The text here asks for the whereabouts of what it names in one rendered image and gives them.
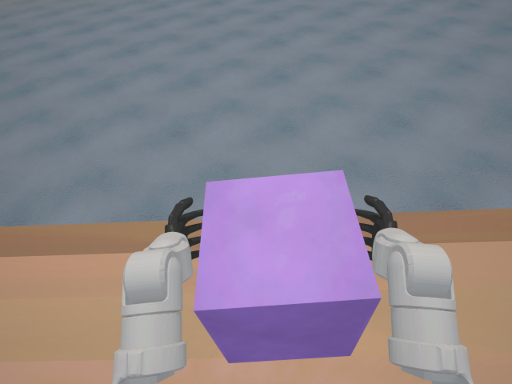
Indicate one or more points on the robot right forearm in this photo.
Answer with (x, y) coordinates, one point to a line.
(425, 340)

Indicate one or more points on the robot left forearm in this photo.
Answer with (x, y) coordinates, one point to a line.
(151, 337)

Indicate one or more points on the right robot hand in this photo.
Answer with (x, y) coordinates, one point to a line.
(381, 221)

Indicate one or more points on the carton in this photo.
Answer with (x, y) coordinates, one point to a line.
(283, 269)

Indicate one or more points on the left robot hand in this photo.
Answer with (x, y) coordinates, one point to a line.
(177, 221)

